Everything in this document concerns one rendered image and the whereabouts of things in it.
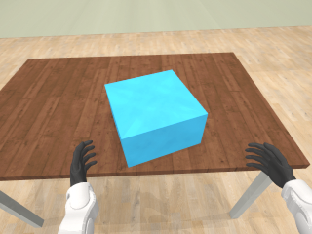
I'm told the left robot forearm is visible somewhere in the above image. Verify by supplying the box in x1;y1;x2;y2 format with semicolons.
58;182;99;234

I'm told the robot right hand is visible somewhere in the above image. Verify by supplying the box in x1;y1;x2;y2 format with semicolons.
245;142;296;189

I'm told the right robot forearm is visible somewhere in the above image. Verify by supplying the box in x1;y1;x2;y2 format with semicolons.
281;179;312;234

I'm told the table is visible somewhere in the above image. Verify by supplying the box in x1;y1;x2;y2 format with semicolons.
0;52;311;228

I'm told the robot left hand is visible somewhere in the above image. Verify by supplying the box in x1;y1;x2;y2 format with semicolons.
70;140;98;187

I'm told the carton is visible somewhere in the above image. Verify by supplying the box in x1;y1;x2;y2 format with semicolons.
104;70;208;168

